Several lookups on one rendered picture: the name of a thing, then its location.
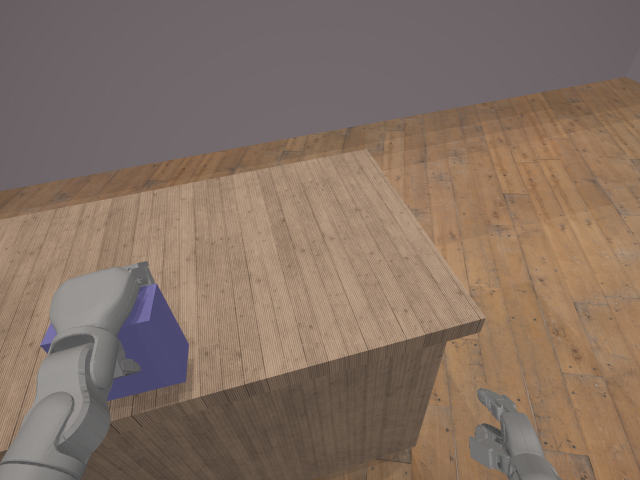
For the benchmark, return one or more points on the robot right hand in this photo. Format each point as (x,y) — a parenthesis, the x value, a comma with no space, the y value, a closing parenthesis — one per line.
(492,447)

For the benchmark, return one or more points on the robot right forearm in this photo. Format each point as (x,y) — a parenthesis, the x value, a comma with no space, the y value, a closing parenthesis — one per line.
(529,466)

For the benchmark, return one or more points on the sponge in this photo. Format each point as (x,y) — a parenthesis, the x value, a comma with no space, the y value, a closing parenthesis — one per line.
(151,337)

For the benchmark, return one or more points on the robot left forearm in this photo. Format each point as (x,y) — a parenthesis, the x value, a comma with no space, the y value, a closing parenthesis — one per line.
(70,416)

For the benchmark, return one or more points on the table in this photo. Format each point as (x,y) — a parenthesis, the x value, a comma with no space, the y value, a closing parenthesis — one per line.
(316,308)

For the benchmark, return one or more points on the robot left hand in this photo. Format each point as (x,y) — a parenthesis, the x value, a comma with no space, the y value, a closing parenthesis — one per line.
(102,299)

